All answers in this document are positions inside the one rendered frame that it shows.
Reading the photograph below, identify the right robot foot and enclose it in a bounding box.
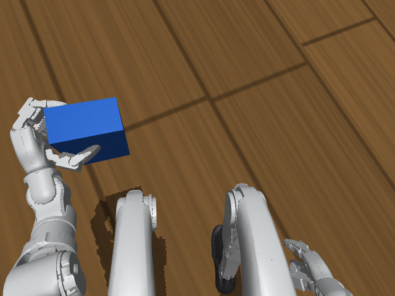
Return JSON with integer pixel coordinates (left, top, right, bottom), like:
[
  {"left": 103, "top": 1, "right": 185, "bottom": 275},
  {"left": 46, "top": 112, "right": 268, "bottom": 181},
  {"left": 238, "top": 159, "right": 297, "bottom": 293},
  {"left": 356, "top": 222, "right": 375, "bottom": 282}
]
[{"left": 212, "top": 224, "right": 236, "bottom": 294}]

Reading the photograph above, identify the carton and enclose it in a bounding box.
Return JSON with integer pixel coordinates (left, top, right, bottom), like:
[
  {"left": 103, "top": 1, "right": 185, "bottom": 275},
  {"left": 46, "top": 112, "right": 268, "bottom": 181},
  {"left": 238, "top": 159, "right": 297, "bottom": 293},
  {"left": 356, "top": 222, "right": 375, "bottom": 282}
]
[{"left": 43, "top": 97, "right": 130, "bottom": 165}]

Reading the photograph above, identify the right robot arm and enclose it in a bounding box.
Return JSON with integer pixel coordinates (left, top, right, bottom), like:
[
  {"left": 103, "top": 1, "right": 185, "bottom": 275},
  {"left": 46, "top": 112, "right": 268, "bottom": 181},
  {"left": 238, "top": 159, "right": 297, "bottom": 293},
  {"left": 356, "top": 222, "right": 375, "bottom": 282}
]
[{"left": 314, "top": 277, "right": 353, "bottom": 296}]

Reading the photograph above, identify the right robot hand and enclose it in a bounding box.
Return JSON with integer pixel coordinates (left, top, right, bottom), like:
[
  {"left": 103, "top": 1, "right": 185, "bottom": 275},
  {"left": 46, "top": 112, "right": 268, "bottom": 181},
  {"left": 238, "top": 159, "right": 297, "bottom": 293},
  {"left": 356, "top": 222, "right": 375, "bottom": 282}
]
[{"left": 283, "top": 239, "right": 334, "bottom": 293}]

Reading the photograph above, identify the left robot hand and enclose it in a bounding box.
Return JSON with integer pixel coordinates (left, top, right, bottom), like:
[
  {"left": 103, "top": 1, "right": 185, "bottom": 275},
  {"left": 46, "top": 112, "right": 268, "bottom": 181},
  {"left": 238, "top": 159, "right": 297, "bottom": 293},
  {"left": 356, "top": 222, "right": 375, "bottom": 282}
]
[{"left": 10, "top": 97, "right": 101, "bottom": 174}]

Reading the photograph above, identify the left robot arm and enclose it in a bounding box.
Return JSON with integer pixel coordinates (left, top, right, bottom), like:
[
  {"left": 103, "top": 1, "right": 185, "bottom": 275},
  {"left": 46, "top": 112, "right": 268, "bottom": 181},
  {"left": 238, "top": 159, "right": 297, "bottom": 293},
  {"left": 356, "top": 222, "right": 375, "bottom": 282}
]
[{"left": 2, "top": 167, "right": 86, "bottom": 296}]

